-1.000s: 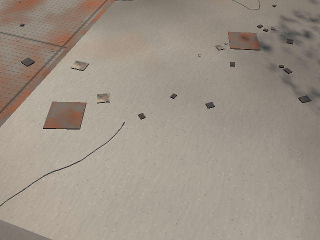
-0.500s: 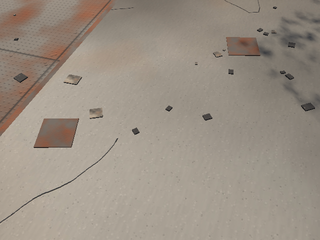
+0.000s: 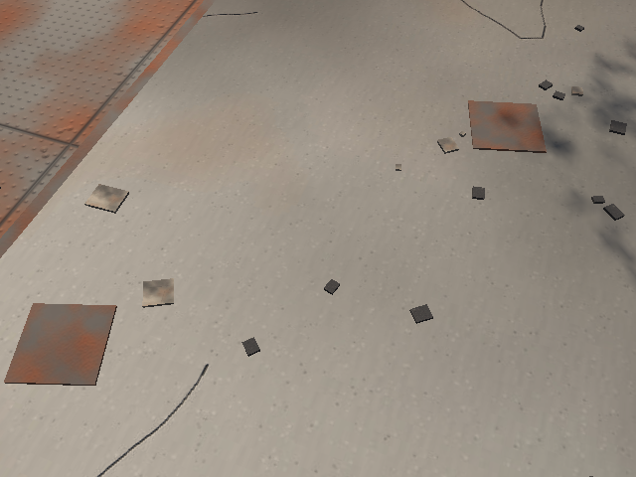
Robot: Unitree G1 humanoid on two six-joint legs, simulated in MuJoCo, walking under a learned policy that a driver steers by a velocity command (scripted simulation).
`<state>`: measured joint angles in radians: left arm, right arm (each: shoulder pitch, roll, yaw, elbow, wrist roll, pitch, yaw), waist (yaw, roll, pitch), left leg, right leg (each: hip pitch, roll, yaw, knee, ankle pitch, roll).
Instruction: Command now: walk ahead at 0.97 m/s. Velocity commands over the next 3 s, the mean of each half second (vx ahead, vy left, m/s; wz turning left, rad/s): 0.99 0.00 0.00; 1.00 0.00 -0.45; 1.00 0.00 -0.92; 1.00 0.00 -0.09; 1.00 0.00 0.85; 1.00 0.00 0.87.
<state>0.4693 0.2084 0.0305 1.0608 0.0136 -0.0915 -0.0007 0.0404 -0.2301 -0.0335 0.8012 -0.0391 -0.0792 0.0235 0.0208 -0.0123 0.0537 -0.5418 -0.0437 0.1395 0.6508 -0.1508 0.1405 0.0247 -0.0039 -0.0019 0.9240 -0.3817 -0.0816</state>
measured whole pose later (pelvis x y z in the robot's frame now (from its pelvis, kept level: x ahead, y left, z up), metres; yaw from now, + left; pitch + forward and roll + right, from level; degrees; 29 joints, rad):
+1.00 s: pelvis +0.97 +0.01 +0.02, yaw -15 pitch +1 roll +1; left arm 0.33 0.31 0.07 0.89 0.00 -0.06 -0.01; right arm 0.16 -0.26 -0.03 0.81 -0.06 -0.10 0.00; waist 0.04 -0.03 0.04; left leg -0.33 0.03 0.13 0.53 -0.22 0.02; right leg -0.39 -0.01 0.03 1.28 -0.28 -0.12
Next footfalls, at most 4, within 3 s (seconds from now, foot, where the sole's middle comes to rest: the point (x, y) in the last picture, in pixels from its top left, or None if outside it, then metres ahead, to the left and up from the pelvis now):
0.42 right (374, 389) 0.62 -0.07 -0.74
0.86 left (297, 222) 1.07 0.11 -0.74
1.32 right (404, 135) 1.40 -0.19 -0.74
1.76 left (453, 49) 1.82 -0.38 -0.74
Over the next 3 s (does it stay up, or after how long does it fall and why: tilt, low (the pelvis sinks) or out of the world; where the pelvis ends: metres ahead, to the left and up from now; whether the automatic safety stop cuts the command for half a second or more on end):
stays up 2.60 -0.81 0.01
